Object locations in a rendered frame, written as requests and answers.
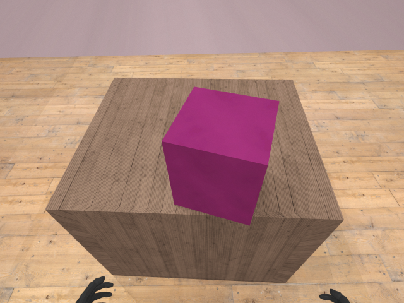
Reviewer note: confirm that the robot left hand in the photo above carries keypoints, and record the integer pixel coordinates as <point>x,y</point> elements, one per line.
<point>89,295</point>

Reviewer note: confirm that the robot right hand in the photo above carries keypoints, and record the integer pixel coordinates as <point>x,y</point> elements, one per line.
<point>335,297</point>

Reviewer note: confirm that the carton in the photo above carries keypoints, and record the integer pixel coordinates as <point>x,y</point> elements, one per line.
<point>217,152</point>

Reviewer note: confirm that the pedestal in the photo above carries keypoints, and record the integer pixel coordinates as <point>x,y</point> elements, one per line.
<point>115,196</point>

